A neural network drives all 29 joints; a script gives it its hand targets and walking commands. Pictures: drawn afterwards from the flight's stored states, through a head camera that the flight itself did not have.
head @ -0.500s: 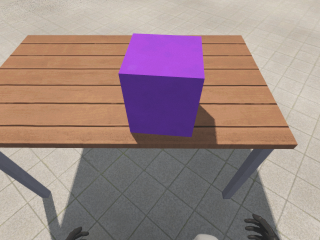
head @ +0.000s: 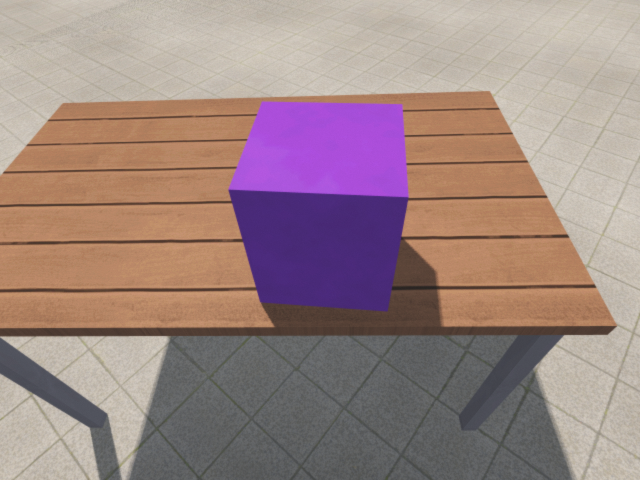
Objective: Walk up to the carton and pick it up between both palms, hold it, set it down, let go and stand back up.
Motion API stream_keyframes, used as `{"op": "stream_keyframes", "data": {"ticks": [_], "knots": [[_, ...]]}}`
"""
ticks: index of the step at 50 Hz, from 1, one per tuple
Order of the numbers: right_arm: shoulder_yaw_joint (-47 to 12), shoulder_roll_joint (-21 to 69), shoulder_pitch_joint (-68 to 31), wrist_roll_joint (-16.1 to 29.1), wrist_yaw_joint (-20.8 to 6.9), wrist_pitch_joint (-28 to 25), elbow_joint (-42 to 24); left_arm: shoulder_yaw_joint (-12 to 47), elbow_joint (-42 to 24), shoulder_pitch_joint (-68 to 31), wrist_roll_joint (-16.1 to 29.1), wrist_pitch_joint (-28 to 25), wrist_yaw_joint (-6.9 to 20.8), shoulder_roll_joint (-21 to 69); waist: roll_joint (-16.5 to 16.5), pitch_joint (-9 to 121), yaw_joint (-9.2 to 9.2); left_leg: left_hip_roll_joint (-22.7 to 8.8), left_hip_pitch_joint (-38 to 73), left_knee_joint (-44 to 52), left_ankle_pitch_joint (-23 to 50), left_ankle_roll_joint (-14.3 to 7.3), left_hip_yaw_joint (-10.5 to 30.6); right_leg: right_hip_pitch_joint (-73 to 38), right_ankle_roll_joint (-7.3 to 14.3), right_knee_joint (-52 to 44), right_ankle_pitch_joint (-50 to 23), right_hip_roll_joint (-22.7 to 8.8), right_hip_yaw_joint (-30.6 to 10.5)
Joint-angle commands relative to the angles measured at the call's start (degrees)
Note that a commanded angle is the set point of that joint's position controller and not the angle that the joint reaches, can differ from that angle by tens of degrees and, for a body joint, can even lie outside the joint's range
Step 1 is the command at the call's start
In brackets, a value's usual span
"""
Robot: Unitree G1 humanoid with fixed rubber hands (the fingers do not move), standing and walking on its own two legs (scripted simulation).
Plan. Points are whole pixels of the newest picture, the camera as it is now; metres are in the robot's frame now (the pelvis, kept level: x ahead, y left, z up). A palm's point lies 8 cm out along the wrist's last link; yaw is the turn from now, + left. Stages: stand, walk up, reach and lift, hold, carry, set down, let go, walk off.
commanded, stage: walk up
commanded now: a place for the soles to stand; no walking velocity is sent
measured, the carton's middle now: (326, 209) +0.49 +0.01 +0.04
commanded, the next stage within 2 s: stand in 1.44 s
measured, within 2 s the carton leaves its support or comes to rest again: neither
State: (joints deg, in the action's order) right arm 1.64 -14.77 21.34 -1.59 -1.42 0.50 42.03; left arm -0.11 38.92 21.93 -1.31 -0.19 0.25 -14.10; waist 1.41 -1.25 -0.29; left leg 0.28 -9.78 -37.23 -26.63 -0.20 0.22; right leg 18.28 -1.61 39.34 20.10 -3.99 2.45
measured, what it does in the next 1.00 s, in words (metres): stands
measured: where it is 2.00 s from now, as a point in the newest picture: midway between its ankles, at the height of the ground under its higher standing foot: outside the picture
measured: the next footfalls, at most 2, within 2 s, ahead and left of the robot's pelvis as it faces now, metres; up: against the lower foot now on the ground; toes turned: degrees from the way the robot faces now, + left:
none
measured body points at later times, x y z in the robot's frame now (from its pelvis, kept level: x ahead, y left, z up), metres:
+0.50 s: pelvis +0.02 +0.02 -0.01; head +0.04 +0.03 +0.44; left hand +0.13 +0.28 -0.13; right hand +0.10 -0.23 -0.12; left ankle -0.03 +0.12 -0.72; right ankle +0.05 -0.11 -0.72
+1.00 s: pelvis -0.01 +0.02 +0.01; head +0.00 +0.03 +0.46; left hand +0.10 +0.27 -0.12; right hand +0.10 -0.23 -0.10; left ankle -0.03 +0.12 -0.72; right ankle +0.05 -0.11 -0.72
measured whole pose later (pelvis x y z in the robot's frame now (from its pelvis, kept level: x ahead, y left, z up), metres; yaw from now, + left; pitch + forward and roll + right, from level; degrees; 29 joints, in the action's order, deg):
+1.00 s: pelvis -0.01 +0.02 +0.01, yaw -1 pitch -4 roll +0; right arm -0.2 -12.8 14.6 0.0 -0.6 0.6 41.2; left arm 0.3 43.1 13.1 -0.4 1.6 0.3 -14.3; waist -1.2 -4.6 -0.8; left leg 0.8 -9.0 -33.5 -20.7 -1.5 -1.7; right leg 16.4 -1.0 32.2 11.9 -1.8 0.9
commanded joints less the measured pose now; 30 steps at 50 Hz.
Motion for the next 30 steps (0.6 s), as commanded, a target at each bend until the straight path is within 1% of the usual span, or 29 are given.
{"op": "stream_keyframes", "data": {"ticks": [1,3,4,5,6,7,8,9,10,11,12,13,14,15,16,17,18,19,20,21,22,23,24,25,26,27,28,29,30], "knots": [[2.7,-9.2,1.3,0.8,0.6,-2.4,-6.4,-3.0,-8.6,-3.4,0.0,-1.6,-0.8,-9.2,-3.0,4.1,1.17,-5.7,1.6,5.1,37.2,-3.1,5.8,-3.5,5.9,-1.4,-29.5,-2.1,-1.4],[3.0,-10.4,1.9,0.9,0.8,-1.9,-6.5,-2.8,-9.3,-5.0,-0.1,-1.3,-1.0,-8.6,-1.7,2.8,1.53,-6.9,3.2,3.6,45.1,-4.4,6.3,-1.0,5.0,0.8,-25.5,-0.4,0.7],[3.1,-10.8,2.2,0.8,1.0,-1.6,-6.6,-2.7,-9.4,-5.0,-0.2,-1.2,-1.1,-8.4,-0.3,2.8,1.73,-7.2,3.5,3.2,45.9,-4.9,6.0,-0.4,4.7,1.0,-24.0,0.1,1.0],[3.0,-10.6,1.9,0.9,1.1,-1.3,-7.0,-2.7,-9.7,-5.4,-0.2,-1.0,-1.1,-8.2,0.4,2.2,1.75,-7.0,2.6,3.1,46.0,-5.0,5.7,-0.5,4.7,1.0,-23.3,0.1,1.5],[2.9,-10.5,0.9,1.0,1.1,-1.1,-7.2,-2.8,-9.6,-4.7,-0.2,-1.0,-1.2,-8.2,0.9,2.5,0.97,-6.3,0.6,2.0,47.4,-4.7,4.5,-3.0,5.0,-0.2,-23.6,0.4,1.4],[2.7,-10.2,0.1,1.1,1.1,-1.0,-7.6,-2.8,-9.5,-3.7,-0.3,-1.0,-1.3,-8.5,1.3,3.2,0.57,-5.7,-2.0,1.0,45.8,-4.2,3.9,-6.1,5.4,-0.6,-26.8,-0.4,0.4],[2.6,-9.9,-1.4,1.0,1.1,-0.9,-8.3,-3.3,-9.1,-1.7,-0.3,-1.0,-1.3,-9.5,0.8,4.4,-0.91,-4.7,-4.9,-1.7,45.2,-3.3,2.8,-10.3,6.8,-1.0,-30.0,-1.7,-1.5],[2.5,-9.3,-2.4,1.0,1.1,-0.8,-9.3,-3.8,-8.3,0.7,-0.4,-0.9,-1.5,-10.9,-1.1,5.9,-2.12,-3.7,-8.7,-5.2,42.5,-1.9,2.4,-15.3,8.9,-1.1,-33.5,-4.1,-5.0],[2.1,-8.1,-3.1,1.0,1.1,-0.9,-10.0,-4.6,-7.5,3.0,-0.4,-0.7,-1.6,-12.8,-3.3,7.3,-3.46,-2.2,-11.8,-10.8,37.7,-0.2,1.4,-18.5,12.1,-2.5,-35.3,-8.0,-10.2],[1.7,-7.1,-3.6,0.7,1.2,-0.7,-10.6,-5.1,-6.9,3.7,-0.5,-0.4,-1.8,-14.1,-5.7,6.9,-4.11,-1.1,-13.0,-15.6,29.1,1.1,0.2,-18.1,16.1,-4.2,-38.3,-12.7,-14.9],[1.6,-6.2,-3.6,0.6,1.3,-0.6,-11.1,-5.3,-6.7,3.0,-0.5,-0.1,-1.9,-14.4,-7.2,5.4,-3.82,-0.9,-14.3,-15.8,16.4,1.6,0.6,-16.4,18.4,-5.6,-40.8,-15.7,-17.1],[1.5,-5.3,-3.8,0.3,1.3,-0.4,-11.1,-5.1,-6.6,0.7,-0.4,0.2,-1.7,-13.5,-8.0,2.3,-2.86,-1.0,-14.9,-10.8,-0.1,0.8,1.3,-13.1,18.4,-6.8,-40.6,-16.9,-17.2],[1.4,-4.6,-3.0,0.1,1.2,-0.4,-10.5,-4.7,-7.0,-2.4,-0.4,0.5,-1.4,-13.1,-7.3,-0.7,-1.31,-1.4,-12.1,-4.4,-7.7,-0.1,2.1,-6.6,16.3,-7.2,-34.8,-15.7,-14.7],[1.4,-4.7,0.1,-0.1,0.9,-0.7,-9.8,-4.6,-7.9,-7.0,-0.2,0.8,-0.9,-13.0,-7.1,-2.5,1.57,-2.0,-5.9,5.5,-2.8,-0.4,2.6,0.0,12.2,-5.1,-25.6,-11.5,-10.2],[2.1,-6.4,3.8,-0.1,0.6,-1.6,-8.3,-4.0,-9.2,-11.0,0.1,1.1,-0.5,-11.2,-1.8,-3.9,3.77,-3.8,-0.5,12.9,7.5,-1.1,8.9,5.8,7.1,3.3,-18.0,-4.5,-3.9],[3.2,-10.3,5.4,0.0,0.6,-2.3,-7.8,-3.2,-10.5,-11.4,0.1,1.1,-0.3,-7.6,8.3,-4.2,4.36,-12.0,6.0,15.5,22.8,-3.9,21.5,15.7,2.3,13.8,-0.9,2.2,2.2],[3.5,-11.7,5.0,0.2,1.3,-2.3,-7.9,-3.0,-10.7,-12.4,0.2,1.5,-1.1,-7.3,6.9,-4.0,4.58,-17.6,5.7,14.2,42.2,-9.1,23.8,16.6,1.6,15.9,13.4,2.1,-0.6],[3.8,-12.7,3.4,0.0,1.7,-2.5,-8.4,-3.0,-10.6,-12.3,0.9,1.4,-1.7,-7.7,6.9,-3.8,4.90,-20.8,3.2,12.9,52.7,-14.3,27.3,13.7,1.4,17.5,16.3,1.3,-3.3],[3.5,-11.5,1.1,0.3,2.0,-2.5,-8.5,-2.8,-9.9,-12.6,1.3,1.0,-1.7,-7.5,6.0,-5.9,4.25,-20.0,1.8,12.6,56.7,-15.0,24.2,12.9,1.4,15.5,14.9,0.3,-4.0],[3.0,-10.9,-0.6,0.6,2.2,-2.3,-8.4,-2.6,-10.0,-12.9,1.2,0.4,-1.6,-6.6,7.0,-6.0,3.77,-17.9,2.3,11.4,60.9,-13.7,19.2,12.2,1.6,10.5,13.0,-0.1,-3.6],[2.8,-10.8,-2.4,0.6,2.3,-2.0,-8.1,-2.5,-9.5,-11.0,1.5,-0.1,-1.5,-5.9,8.5,-5.1,2.44,-15.4,3.1,9.4,64.2,-12.5,14.1,10.0,1.7,6.5,10.0,0.3,-2.6],[2.7,-10.9,-4.6,0.9,2.4,-1.6,-8.5,-2.4,-8.6,-8.8,1.5,-0.5,-1.4,-5.3,8.6,-3.8,0.55,-12.7,2.1,6.9,63.6,-10.6,9.6,5.1,2.1,0.2,4.3,0.9,-1.0],[2.6,-10.8,-6.7,1.4,2.4,-1.2,-8.9,-2.4,-7.4,-6.1,1.1,-1.0,-1.4,-5.3,8.1,-1.3,-1.05,-10.3,0.4,3.8,60.2,-8.1,6.4,-1.4,2.8,-6.2,-4.7,1.7,0.2],[2.6,-11.0,-8.2,1.9,2.2,-0.9,-9.4,-2.7,-6.3,-3.0,0.8,-1.4,-1.5,-6.1,6.1,1.5,-2.57,-8.6,-3.1,0.7,53.5,-5.7,5.1,-8.6,3.8,-9.1,-19.4,0.6,-1.4],[2.3,-9.3,-8.0,2.4,2.1,-1.0,-10.1,-3.5,-5.5,-1.1,0.2,-1.7,-1.6,-9.6,1.1,5.0,-2.85,-6.4,-8.4,-3.6,44.2,-3.1,4.1,-16.7,5.9,-6.4,-35.3,-2.7,-6.5],[1.9,-7.8,-7.4,2.4,2.2,-0.7,-10.9,-4.3,-5.2,-0.8,0.3,-1.5,-1.7,-12.8,-3.7,7.1,-2.35,-3.0,-9.5,-8.8,30.4,-0.9,1.6,-16.7,10.3,-6.9,-42.0,-7.5,-13.6],[1.2,-6.3,-4.6,2.1,2.4,0.0,-10.5,-4.6,-5.6,-2.6,0.7,-1.0,-1.5,-14.0,-8.1,7.6,-1.21,-1.4,-6.5,-9.5,15.1,0.3,1.5,-10.8,14.5,-8.5,-40.3,-13.0,-18.6],[1.0,-5.7,-3.0,1.8,2.6,0.4,-9.8,-4.4,-5.9,-5.8,0.7,-0.5,-1.4,-13.1,-9.4,5.8,-0.09,-2.1,-3.8,-6.0,9.5,-0.2,2.7,-5.9,15.6,-9.1,-35.7,-13.5,-18.6],[0.7,-5.6,-2.0,1.4,2.4,0.2,-8.7,-3.8,-6.6,-9.0,0.4,0.0,-1.3,-11.2,-8.5,4.6,0.85,-2.8,-2.4,-2.0,11.2,-0.4,3.5,-3.5,14.1,-8.7,-31.7,-11.5,-14.9]]}}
